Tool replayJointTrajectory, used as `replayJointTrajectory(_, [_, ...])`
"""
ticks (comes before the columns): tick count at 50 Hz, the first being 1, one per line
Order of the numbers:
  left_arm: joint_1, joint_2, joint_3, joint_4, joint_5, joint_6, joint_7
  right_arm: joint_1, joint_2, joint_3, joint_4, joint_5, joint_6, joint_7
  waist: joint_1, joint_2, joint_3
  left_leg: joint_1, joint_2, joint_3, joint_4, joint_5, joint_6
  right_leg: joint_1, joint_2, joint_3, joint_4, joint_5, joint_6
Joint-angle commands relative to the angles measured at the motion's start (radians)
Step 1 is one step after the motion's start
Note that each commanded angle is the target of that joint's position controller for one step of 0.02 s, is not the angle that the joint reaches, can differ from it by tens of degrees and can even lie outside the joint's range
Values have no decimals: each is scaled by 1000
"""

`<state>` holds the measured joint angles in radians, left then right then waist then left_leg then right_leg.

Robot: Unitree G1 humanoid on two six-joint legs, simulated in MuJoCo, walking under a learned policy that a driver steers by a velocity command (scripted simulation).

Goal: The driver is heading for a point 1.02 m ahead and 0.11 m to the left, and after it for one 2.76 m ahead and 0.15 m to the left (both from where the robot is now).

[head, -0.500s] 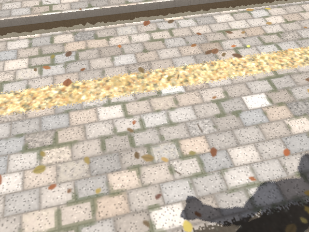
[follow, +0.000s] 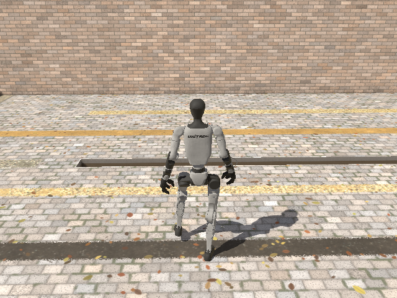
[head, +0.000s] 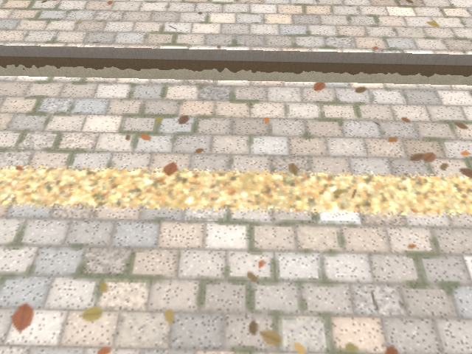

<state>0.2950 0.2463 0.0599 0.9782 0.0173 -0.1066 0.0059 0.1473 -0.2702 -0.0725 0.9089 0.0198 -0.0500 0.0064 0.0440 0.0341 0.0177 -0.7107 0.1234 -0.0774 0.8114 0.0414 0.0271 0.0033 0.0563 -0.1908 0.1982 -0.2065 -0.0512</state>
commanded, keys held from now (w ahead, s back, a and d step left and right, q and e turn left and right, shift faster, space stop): w+q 0.24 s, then w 0.58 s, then no key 0.18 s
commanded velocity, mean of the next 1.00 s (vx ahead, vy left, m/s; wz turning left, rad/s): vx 0.47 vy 0.00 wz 0.24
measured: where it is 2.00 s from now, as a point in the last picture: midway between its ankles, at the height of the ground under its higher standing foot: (226, 222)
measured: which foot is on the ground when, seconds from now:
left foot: up 0.00-0.18, down 0.20-0.74, up 0.76-1.00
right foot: down 0.00-0.20, up 0.22-0.70, down 0.72-1.00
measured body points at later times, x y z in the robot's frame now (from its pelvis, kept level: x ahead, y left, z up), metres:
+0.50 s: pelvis +0.29 +0.08 +0.00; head +0.32 +0.10 +0.45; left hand +0.41 +0.37 -0.10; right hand +0.40 -0.18 -0.12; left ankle +0.24 +0.14 -0.74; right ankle +0.48 -0.08 -0.68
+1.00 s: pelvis +0.58 +0.08 +0.00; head +0.62 +0.08 +0.45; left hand +0.57 +0.35 -0.13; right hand +0.79 -0.14 -0.11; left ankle +0.65 +0.27 -0.69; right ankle +0.60 +0.00 -0.74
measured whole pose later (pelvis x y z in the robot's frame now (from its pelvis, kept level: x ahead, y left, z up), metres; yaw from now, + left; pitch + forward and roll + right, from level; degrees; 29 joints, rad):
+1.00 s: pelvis +0.58 +0.08 +0.00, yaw +14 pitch +1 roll -1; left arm 0.27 0.25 0.04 0.92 0.01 -0.09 -0.02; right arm 0.15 -0.28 -0.06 0.81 0.00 -0.06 -0.01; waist 0.04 0.04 0.04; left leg -0.63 0.10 -0.04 0.85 -0.17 -0.01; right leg -0.16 0.06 -0.05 0.29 -0.15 -0.07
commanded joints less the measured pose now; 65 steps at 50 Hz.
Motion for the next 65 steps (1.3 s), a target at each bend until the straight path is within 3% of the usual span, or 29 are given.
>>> replayJointTrajectory(1, [-19, 156, 30, -55, -10, -5, 15, -107, -17, 9, -87, -4, -11, 21, 11, -49, 80, 23, -3, 56, -111, 72, 4, -65, -295, 50, -111, 239, -111])
replayJointTrajectory(6, [18, 191, 44, -49, -28, 39, 19, -177, -38, 8, -171, 3, -8, 56, 4, -74, 75, 9, -51, 135, -190, -132, 56, 132, -355, 1, 44, 545, -87])
replayJointTrajectory(9, [-29, 223, 52, -77, -32, 63, 31, 68, -134, -45, -139, 11, -1, 56, -149, -113, -91, 388, -176, 211, -229, -203, 130, 77, -319, -51, 430, 934, -36])
replayJointTrajectory(10, [-28, 213, 45, -95, -25, 59, 34, 242, -215, -84, -97, 11, 5, 37, -225, -47, -185, 697, -132, 81, -272, -187, 181, -136, -279, -55, 711, 723, 11])
replayJointTrajectory(11, [66, 51, -3, -146, 10, 30, 13, 266, -327, -106, -91, 18, 7, 22, -118, 224, -269, 1065, 137, -460, -323, -295, 365, -612, -82, -4, 1082, -209, 82])
replayJointTrajectory(12, [-15, 101, -2, -171, -31, -21, -3, 296, -274, -83, -121, 2, -4, 23, -160, 142, -406, 1168, 224, -782, -502, -394, 429, -764, -8, 243, 1229, -393, 71])
replayJointTrajectory(13, [-112, 154, 12, -191, -72, -48, -14, 269, -200, -63, -112, -12, -13, 21, -183, 82, -282, 1104, 200, -620, -524, -310, 361, -855, -74, 278, 1223, -304, 40])
replayJointTrajectory(15, [-122, 152, 15, -171, -44, -55, -3, 117, -115, -38, -140, -7, -25, 20, -97, -39, -126, 794, 123, -355, -523, -99, 287, -755, -169, 259, 1048, -159, 27])
replayJointTrajectory(16, [-103, 162, 24, -162, -31, -41, -1, 68, -83, -26, -156, -18, -28, 17, -61, -24, -101, 684, 96, -284, -546, -12, 274, -670, -197, 263, 995, -122, 33])
replayJointTrajectory(19, [-83, 122, 21, -162, -17, -2, -1, 74, -109, -27, -148, -17, -36, 9, -28, -13, -61, 551, 68, -187, -610, 107, 273, -603, -209, 240, 877, -68, 68])
replayJointTrajectory(25, [-270, 82, 3, -215, -18, 0, -10, 151, -139, -29, -110, -9, -35, -14, -96, 17, 0, 533, -10, -34, -643, 74, 194, -595, -159, 194, 460, 317, 86])
replayJointTrajectory(32, [-380, 113, 2, -265, -29, -19, -45, 243, -152, -32, -49, -5, -16, -20, -119, 41, 43, 775, 102, -98, -556, 98, 170, -656, -119, 205, 291, 241, 15])
replayJointTrajectory(34, [-300, 142, 14, -249, -29, -21, -47, 219, -169, -37, -51, -7, -8, -25, -67, 68, -7, 810, 102, -89, -463, 339, 146, -538, -81, 175, 283, 154, -18])
replayJointTrajectory(35, [-185, 170, 30, -215, -27, -21, -43, 197, -169, -34, -56, -9, -2, -25, -2, 64, -79, 792, 64, -58, -333, 491, 128, -374, -48, 143, 264, 168, -45])
replayJointTrajectory(36, [-17, 214, 47, -175, -17, -19, -37, 186, -143, -20, -70, -16, -1, -24, 71, 36, -208, 666, 15, -23, -118, 419, 101, -98, -116, 206, 308, 212, -93])
replayJointTrajectory(37, [116, 301, 69, -155, -3, -15, -32, 304, -55, 7, -83, -24, -16, -16, 53, -162, -374, 295, -125, 24, 264, 22, 31, 316, -362, 585, 320, 137, -239])
replayJointTrajectory(38, [159, 247, 57, -127, -23, -6, -37, 324, -44, 16, -64, -6, -34, -8, 63, -312, -449, 73, -216, -37, 473, -606, 8, 440, -462, 928, 143, -58, -310])
replayJointTrajectory(39, [92, 189, 37, -139, -38, -4, -36, 229, -141, -6, -86, 17, -48, -3, 75, -209, -288, -41, -146, -80, 546, -580, 25, 334, -426, 850, 101, -210, -252])
replayJointTrajectory(40, [7, 160, 27, -160, -30, 1, -31, 137, -150, -6, -116, 26, -55, -3, 55, -134, -163, -57, -90, -38, 520, -486, 34, 173, -390, 713, 75, -196, -212])
replayJointTrajectory(42, [-101, 116, 8, -176, -5, -3, -35, 103, -134, -14, -121, -4, -46, -11, -16, -83, -29, 40, -18, -13, 384, -372, 23, -95, -321, 539, 20, 70, -185])
replayJointTrajectory(46, [-119, 136, 8, -147, -1, -13, -32, 167, -64, -3, -107, -20, -16, -25, -83, -105, -40, 170, -17, 26, 217, -331, -37, -227, -272, 313, 18, 688, -195])
replayJointTrajectory(51, [-76, 167, 13, -109, -12, 17, -8, 29, -40, 14, -130, -22, -14, -16, -30, -111, -84, 272, -62, 71, -137, -11, -50, -198, -207, 188, 34, 688, -143])
replayJointTrajectory(57, [-73, 161, 8, -67, -36, 53, -1, 2, -90, -5, -135, -39, -23, -9, -55, -99, -75, 384, -96, 56, -378, 19, 3, -114, -229, 274, 196, 497, -97])
replayJointTrajectory(58, [-37, 145, 3, -63, -29, 53, -2, 37, -136, -18, -123, -48, -28, -16, -58, -57, -95, 493, -59, 25, -420, 265, 26, -144, -176, 272, 266, 421, -56])
replayJointTrajectory(59, [16, 114, -6, -76, -6, 42, -5, 66, -207, -33, -129, -58, -27, -27, -25, 41, -176, 701, 75, -69, -323, 622, 87, -273, -104, 248, 388, 183, -11])
replayJointTrajectory(60, [92, 60, -24, -64, -12, 40, -2, 114, -198, -37, -120, -44, -5, -36, -37, 174, -285, 885, 224, -207, -300, 591, 227, -451, -35, 196, 571, -214, 39])
replayJointTrajectory(61, [20, 110, -14, -82, -35, 52, 1, 177, -157, -32, -112, -23, 12, -35, -109, 198, -309, 894, 276, -319, -384, 294, 273, -561, -19, 199, 749, -511, 56])
replayJointTrajectory(63, [-74, 160, 13, -117, -57, 82, 4, 152, -156, -30, -112, -16, 13, -40, -112, 105, -193, 746, 248, -342, -530, -463, 225, -696, -98, 230, 947, -410, 40])
replayJointTrajectory(65, [-64, 153, 26, -124, -44, 105, 10, 22, -145, -26, -127, -20, -1, -44, -53, 146, -87, 532, 209, -264, -638, -628, 169, -646, -137, 224, 923, -297, 45])
Velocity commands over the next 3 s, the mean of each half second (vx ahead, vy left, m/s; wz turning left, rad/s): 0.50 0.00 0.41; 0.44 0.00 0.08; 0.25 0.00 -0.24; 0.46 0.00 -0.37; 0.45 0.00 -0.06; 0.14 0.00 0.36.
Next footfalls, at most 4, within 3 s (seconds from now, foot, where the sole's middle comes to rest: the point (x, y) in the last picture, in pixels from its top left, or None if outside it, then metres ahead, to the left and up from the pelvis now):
0.20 left None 0.28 0.14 -0.78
0.72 right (252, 309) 0.64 0.01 -0.78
1.16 left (170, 266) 0.77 0.27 -0.78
1.58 right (254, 261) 0.80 0.00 -0.78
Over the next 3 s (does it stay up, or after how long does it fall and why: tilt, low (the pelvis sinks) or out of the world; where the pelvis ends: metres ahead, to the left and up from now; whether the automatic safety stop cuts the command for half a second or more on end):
stays up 1.32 0.06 -0.02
